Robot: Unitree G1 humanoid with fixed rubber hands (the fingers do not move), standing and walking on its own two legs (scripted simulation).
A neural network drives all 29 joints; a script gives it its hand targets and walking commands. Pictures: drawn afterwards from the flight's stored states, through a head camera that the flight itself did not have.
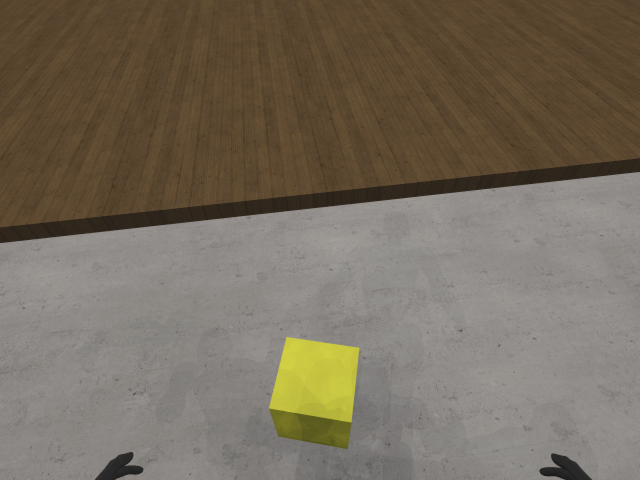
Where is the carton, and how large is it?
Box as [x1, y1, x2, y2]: [269, 337, 358, 448]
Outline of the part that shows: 286,337 269,406 278,436 347,448 352,412 358,348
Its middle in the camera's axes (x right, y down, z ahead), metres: -0.01 +0.45 +1.11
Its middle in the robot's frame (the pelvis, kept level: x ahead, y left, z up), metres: +0.46 +0.05 -0.65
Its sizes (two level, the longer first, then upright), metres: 0.210 0.200 0.250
